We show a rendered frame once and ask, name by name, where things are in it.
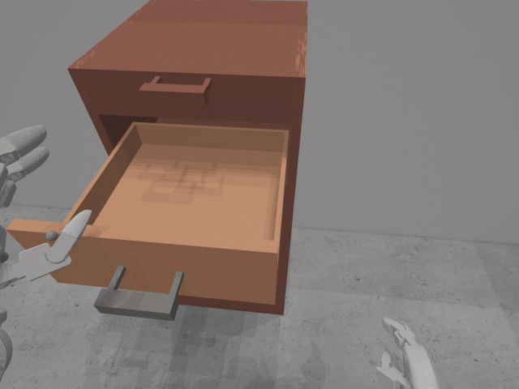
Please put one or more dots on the cabinet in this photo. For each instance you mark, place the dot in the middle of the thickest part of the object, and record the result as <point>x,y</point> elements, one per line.
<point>252,56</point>

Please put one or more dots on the robot right hand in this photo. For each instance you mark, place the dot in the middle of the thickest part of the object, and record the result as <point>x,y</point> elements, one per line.
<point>414,367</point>

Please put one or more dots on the handle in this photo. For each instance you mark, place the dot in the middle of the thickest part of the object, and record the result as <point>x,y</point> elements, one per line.
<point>174,94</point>
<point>141,305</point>

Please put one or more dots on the robot left hand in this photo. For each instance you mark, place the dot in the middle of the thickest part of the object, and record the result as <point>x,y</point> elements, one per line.
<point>18,158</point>

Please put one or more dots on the drawer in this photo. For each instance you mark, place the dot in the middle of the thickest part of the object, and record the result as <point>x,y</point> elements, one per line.
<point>205,200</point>

